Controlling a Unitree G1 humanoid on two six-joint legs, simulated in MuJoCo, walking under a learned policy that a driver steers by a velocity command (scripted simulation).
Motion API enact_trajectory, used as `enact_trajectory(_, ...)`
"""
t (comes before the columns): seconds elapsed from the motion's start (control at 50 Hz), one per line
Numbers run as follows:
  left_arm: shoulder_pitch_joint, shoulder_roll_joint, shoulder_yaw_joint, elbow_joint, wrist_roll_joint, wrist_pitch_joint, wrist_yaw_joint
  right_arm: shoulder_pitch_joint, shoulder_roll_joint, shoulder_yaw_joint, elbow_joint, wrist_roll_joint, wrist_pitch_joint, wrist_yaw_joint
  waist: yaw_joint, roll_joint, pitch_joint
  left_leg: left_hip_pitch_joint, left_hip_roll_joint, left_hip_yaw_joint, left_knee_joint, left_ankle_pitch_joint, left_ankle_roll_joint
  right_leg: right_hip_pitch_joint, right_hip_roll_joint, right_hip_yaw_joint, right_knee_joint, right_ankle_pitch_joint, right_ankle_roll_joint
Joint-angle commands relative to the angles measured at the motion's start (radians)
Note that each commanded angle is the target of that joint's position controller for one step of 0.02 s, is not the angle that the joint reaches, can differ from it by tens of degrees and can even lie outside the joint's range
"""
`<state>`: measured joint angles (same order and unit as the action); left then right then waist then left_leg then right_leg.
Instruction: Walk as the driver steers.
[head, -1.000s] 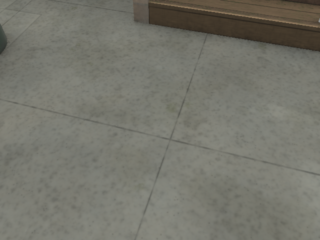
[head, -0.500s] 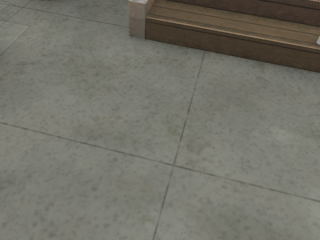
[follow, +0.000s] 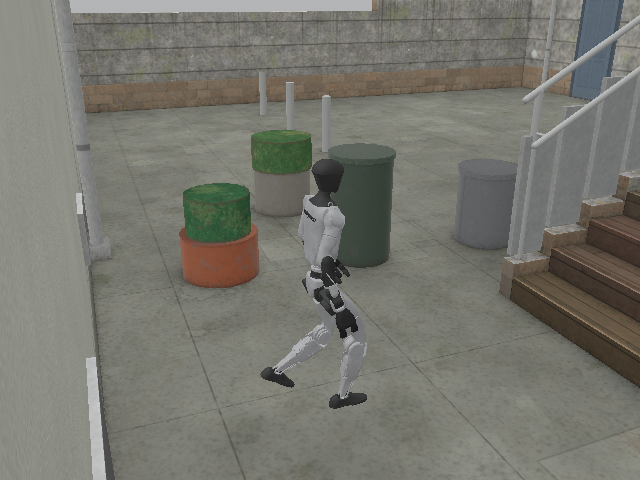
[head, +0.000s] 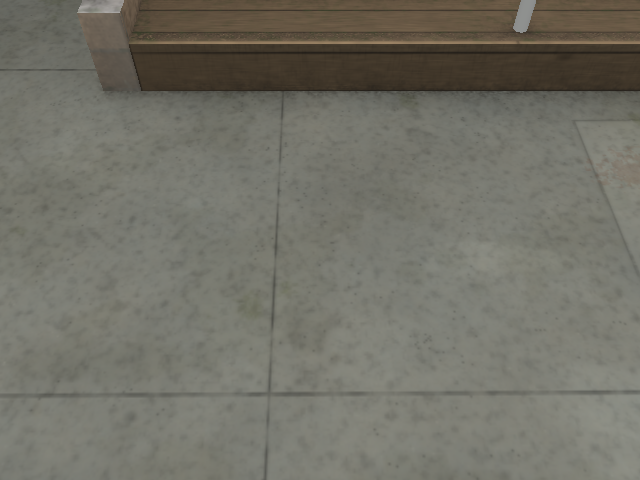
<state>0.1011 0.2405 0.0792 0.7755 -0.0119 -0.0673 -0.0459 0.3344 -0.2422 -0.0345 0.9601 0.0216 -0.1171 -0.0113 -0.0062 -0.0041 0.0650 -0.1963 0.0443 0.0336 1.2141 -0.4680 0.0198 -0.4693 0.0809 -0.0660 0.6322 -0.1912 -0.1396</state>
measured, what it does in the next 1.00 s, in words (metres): walks ahead, turning right: left foot, then right foot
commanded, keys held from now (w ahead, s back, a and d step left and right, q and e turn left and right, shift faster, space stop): w+e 0.30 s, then w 0.70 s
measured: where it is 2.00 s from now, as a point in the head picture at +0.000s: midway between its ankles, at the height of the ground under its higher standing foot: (375, 246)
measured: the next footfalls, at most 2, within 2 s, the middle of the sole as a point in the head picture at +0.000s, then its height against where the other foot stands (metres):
left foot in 0.42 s outside the picture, level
right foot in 0.96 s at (426, 395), level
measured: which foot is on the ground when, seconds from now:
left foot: up 0.00-0.40, down 0.42-0.98, up 1.00-1.00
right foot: down 0.00-0.44, up 0.46-0.94, down 0.96-1.00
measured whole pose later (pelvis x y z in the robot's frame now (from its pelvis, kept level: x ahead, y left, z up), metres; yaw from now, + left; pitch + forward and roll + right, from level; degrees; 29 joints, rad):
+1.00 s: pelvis +0.52 -0.06 +0.01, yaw -16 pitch +3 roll +1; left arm 0.02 0.24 0.03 0.68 0.00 -0.10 -0.03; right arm 0.42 -0.28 -0.05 0.88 0.01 -0.06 0.00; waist -0.08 0.01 0.02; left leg -0.10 0.01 -0.02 0.68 -0.44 0.01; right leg -0.46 0.00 -0.03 0.53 -0.11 -0.06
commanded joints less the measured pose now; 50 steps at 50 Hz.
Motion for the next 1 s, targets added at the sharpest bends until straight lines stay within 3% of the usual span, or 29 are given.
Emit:
enact_trajectory(0.02, 0.147, 0.114, 0.024, -0.017, -0.003, -0.022, 0.005, -0.083, -0.128, -0.026, -0.159, 0.018, -0.067, 0.005, 0.032, 0.052, -0.146, -0.561, 0.043, -0.142, 0.164, 0.128, 0.038, 0.523, -0.312, 0.574, -0.394, 0.042, -0.199)
enact_trajectory(0.06, 0.074, 0.086, 0.009, -0.044, 0.002, -0.024, 0.009, -0.035, -0.134, -0.042, -0.161, -0.01, -0.033, 0.0, -0.033, 0.039, -0.112, -0.425, 0.094, -0.144, 0.047, 0.18, 0.005, 0.325, -0.242, 0.441, -0.42, 0.157, -0.169)
enact_trajectory(0.08, 0.077, 0.095, 0.01, -0.044, -0.003, -0.025, 0.015, -0.034, -0.125, -0.044, -0.174, -0.021, -0.02, -0.001, -0.043, 0.025, -0.101, -0.402, 0.099, -0.131, -0.001, 0.189, -0.015, 0.275, -0.225, 0.411, -0.429, 0.201, -0.169)
enact_trajectory(0.14, 0.138, 0.143, 0.02, -0.036, -0.001, -0.026, 0.039, -0.135, -0.101, -0.04, -0.228, -0.045, 0.0, -0.011, -0.024, -0.008, -0.068, -0.413, 0.084, -0.09, -0.161, 0.293, -0.07, 0.181, -0.189, 0.332, -0.438, 0.314, -0.168)
enact_trajectory(0.24, 0.233, 0.157, 0.022, -0.028, -0.014, -0.01, 0.057, -0.347, -0.07, -0.024, -0.3, -0.029, -0.004, -0.006, 0.065, -0.072, -0.053, -0.389, 0.002, -0.08, -0.568, 0.538, -0.078, 0.207, -0.143, 0.326, -0.396, 0.153, -0.101)
enact_trajectory(0.3, 0.267, 0.163, 0.022, -0.022, -0.018, -0.003, 0.06, -0.403, -0.093, -0.027, -0.332, -0.016, -0.017, 0.011, 0.088, -0.09, -0.064, -0.351, -0.025, -0.093, -0.665, 0.541, -0.069, 0.267, -0.177, 0.396, -0.338, 0.106, -0.09)
enact_trajectory(0.36, 0.271, 0.154, 0.018, -0.016, -0.012, 0.003, 0.067, -0.371, -0.128, -0.037, -0.334, -0.017, -0.034, 0.03, 0.068, -0.116, -0.078, -0.303, -0.022, -0.102, -0.72, 0.468, -0.028, 0.362, -0.232, 0.461, -0.259, 0.119, -0.071)
enact_trajectory(0.38, 0.262, 0.155, 0.018, -0.016, -0.007, 0.006, 0.068, -0.331, -0.135, -0.041, -0.327, -0.018, -0.038, 0.032, 0.044, -0.133, -0.083, -0.254, -0.026, -0.088, -0.737, 0.433, -0.007, 0.372, -0.237, 0.468, -0.228, 0.163, -0.06)
enact_trajectory(0.4, 0.249, 0.14, 0.013, -0.02, -0.004, 0.008, 0.066, -0.248, -0.148, -0.052, -0.305, -0.025, -0.042, 0.028, 0.0, -0.134, -0.114, -0.142, -0.042, -0.065, -0.777, 0.418, 0.022, 0.372, -0.202, 0.453, -0.154, 0.261, -0.041)
enact_trajectory(0.42, 0.238, 0.101, -0.004, -0.031, 0.007, 0.005, 0.059, -0.12, -0.185, -0.065, -0.285, -0.038, -0.046, 0.023, -0.058, -0.096, -0.219, 0.063, 0.035, -0.127, -0.758, 0.429, 0.076, 0.318, -0.148, 0.4, 0.037, 0.283, -0.011)
enact_trajectory(0.44, 0.326, 0.05, -0.02, -0.044, 0.003, -0.003, 0.057, 0.033, -0.265, -0.084, -0.264, -0.054, -0.044, 0.018, -0.065, 0.108, -0.372, 0.428, 0.231, -0.437, -0.765, 0.389, 0.201, 0.041, -0.025, 0.282, 0.373, 0.058, 0.056)
enact_trajectory(0.46, 0.423, 0.055, -0.029, -0.031, -0.025, -0.015, 0.056, 0.108, -0.264, -0.093, -0.215, -0.034, -0.031, 0.032, -0.045, 0.37, -0.41, 0.553, 0.375, -0.824, -0.896, 0.156, 0.306, -0.217, 0.024, 0.243, 0.606, -0.378, 0.088)
enact_trajectory(0.48, 0.357, 0.145, -0.011, -0.025, -0.037, -0.018, 0.054, 0.062, -0.171, -0.068, -0.233, -0.016, -0.029, 0.034, -0.061, 0.218, -0.268, 0.46, 0.351, -0.794, -0.929, 0.004, 0.269, -0.319, -0.031, 0.294, 0.702, -0.333, 0.083)
enact_trajectory(0.5, 0.244, 0.164, -0.008, -0.044, -0.029, -0.017, 0.053, 0.004, -0.129, -0.055, -0.245, -0.015, -0.02, 0.032, -0.063, 0.1, -0.162, 0.331, 0.307, -0.628, -0.933, 0.038, 0.226, -0.325, -0.073, 0.26, 0.708, -0.244, 0.082)
enact_trajectory(0.52, 0.183, 0.149, -0.01, -0.062, -0.01, -0.019, 0.052, -0.05, -0.12, -0.047, -0.249, -0.021, -0.012, 0.033, -0.038, 0.04, -0.091, 0.201, 0.258, -0.517, -0.963, 0.153, 0.212, -0.299, -0.11, 0.221, 0.648, -0.177, 0.084)
enact_trajectory(0.54, 0.164, 0.14, -0.005, -0.067, 0.005, -0.018, 0.051, -0.079, -0.102, -0.039, -0.25, -0.026, -0.012, 0.035, -0.013, 0.04, -0.066, 0.131, 0.217, -0.442, -0.986, 0.248, 0.2, -0.265, -0.15, 0.204, 0.577, -0.129, 0.086)
enact_trajectory(0.56, 0.177, 0.123, -0.007, -0.065, 0.004, -0.015, 0.049, -0.087, -0.098, -0.036, -0.247, -0.03, -0.012, 0.037, 0.005, 0.067, -0.066, 0.083, 0.187, -0.387, -1.009, 0.31, 0.191, -0.215, -0.169, 0.186, 0.534, -0.104, 0.09)
enact_trajectory(0.6, 0.195, 0.089, -0.014, -0.058, 0.005, -0.009, 0.047, -0.063, -0.107, -0.038, -0.229, -0.023, -0.017, 0.039, 0.011, 0.096, -0.08, 0.057, 0.16, -0.309, -1.036, 0.429, 0.205, -0.184, -0.176, 0.15, 0.475, -0.076, 0.104)
enact_trajectory(0.66, 0.105, 0.069, -0.023, -0.089, 0.011, -0.01, 0.051, -0.02, -0.148, -0.049, -0.205, -0.017, -0.013, 0.031, -0.008, 0.076, -0.067, 0.08, 0.167, -0.248, -1.067, 0.536, 0.219, -0.235, -0.19, 0.131, 0.317, 0.023, 0.126)
enact_trajectory(0.74, -0.016, 0.05, -0.031, -0.114, 0.006, -0.019, 0.041, 0.034, -0.162, -0.048, -0.179, -0.008, 0.005, 0.021, -0.049, 0.084, -0.05, 0.101, 0.136, -0.161, -1.073, 0.533, 0.183, -0.196, -0.171, 0.103, 0.08, 0.208, 0.13)
enact_trajectory(0.82, -0.131, 0.053, -0.033, -0.148, -0.007, -0.027, 0.023, 0.098, -0.174, -0.047, -0.145, -0.002, 0.019, 0.02, -0.087, 0.088, -0.015, 0.144, 0.164, -0.156, -1.05, 0.501, 0.177, -0.16, -0.143, 0.081, -0.044, 0.235, 0.125)
enact_trajectory(0.88, -0.173, 0.072, -0.029, -0.174, -0.011, -0.037, 0.006, 0.105, -0.192, -0.051, -0.129, 0.001, 0.034, 0.014, -0.076, 0.098, -0.001, 0.22, 0.208, -0.177, -1.007, 0.547, 0.164, -0.15, -0.13, 0.079, -0.105, 0.148, 0.093)
enact_trajectory(0.92, -0.108, 0.103, -0.016, -0.161, -0.007, -0.043, 0.003, 0.08, -0.212, -0.056, -0.128, 0.002, 0.044, 0.009, -0.023, 0.11, -0.041, 0.24, 0.208, -0.164, -0.922, 0.718, 0.143, -0.023, -0.098, 0.054, -0.151, 0.101, 0.063)
enact_trajectory(0.94, 0.001, 0.134, 0.002, -0.126, -0.002, -0.043, 0.008, 0.064, -0.208, -0.054, -0.131, 0.002, 0.049, 0.007, 0.037, 0.097, -0.11, 0.219, 0.168, -0.124, -0.794, 0.861, 0.122, 0.141, -0.071, 0.03, -0.188, 0.118, 0.038)
enact_trajectory(0.96, 0.173, 0.189, 0.025, -0.08, 0.005, -0.042, 0.018, 0.051, -0.183, -0.042, -0.147, -0.006, 0.048, 0.004, 0.109, 0.068, -0.23, 0.094, 0.118, -0.082, -0.582, 0.831, 0.088, 0.408, -0.13, 0.087, -0.161, 0.153, -0.006)
enact_trajectory(0.98, 0.323, 0.291, 0.049, -0.06, 0.027, -0.036, 0.028, 0.106, -0.099, -0.013, -0.184, -0.022, 0.033, 0.005, 0.124, -0.125, -0.385, -0.272, -0.003, -0.011, -0.202, 0.461, 0.024, 0.802, -0.387, 0.444, -0.145, 0.143, -0.127)
enact_trajectory(1.0, 0.353, 0.264, 0.04, -0.042, 0.011, -0.028, 0.023, 0.153, -0.064, 0.001, -0.174, -0.009, 0.012, 0.01, 0.108, -0.286, -0.464, -0.502, -0.085, -0.102, 0.01, -0.103, 0.007, 0.899, -0.493, 0.772, -0.283, 0.005, -0.216)
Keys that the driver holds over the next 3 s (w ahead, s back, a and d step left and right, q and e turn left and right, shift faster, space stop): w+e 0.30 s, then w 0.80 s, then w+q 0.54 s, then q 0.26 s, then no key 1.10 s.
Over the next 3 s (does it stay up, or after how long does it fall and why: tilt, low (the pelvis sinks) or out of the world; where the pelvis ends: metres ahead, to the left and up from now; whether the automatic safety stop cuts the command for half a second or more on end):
stays up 1.06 -0.10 0.02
